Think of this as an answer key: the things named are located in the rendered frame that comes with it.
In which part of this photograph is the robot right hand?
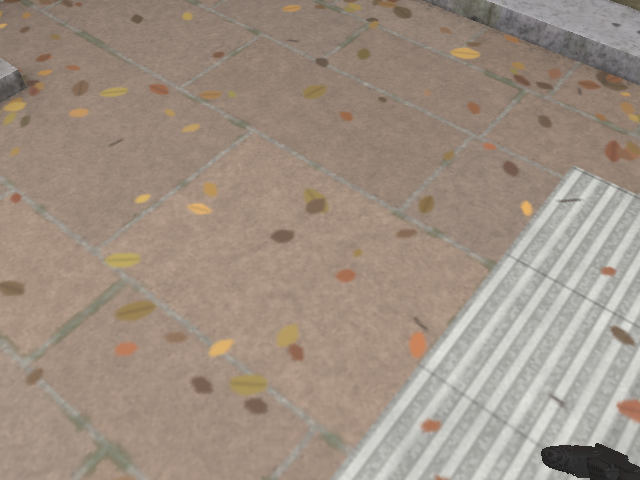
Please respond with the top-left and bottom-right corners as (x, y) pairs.
(541, 443), (640, 480)

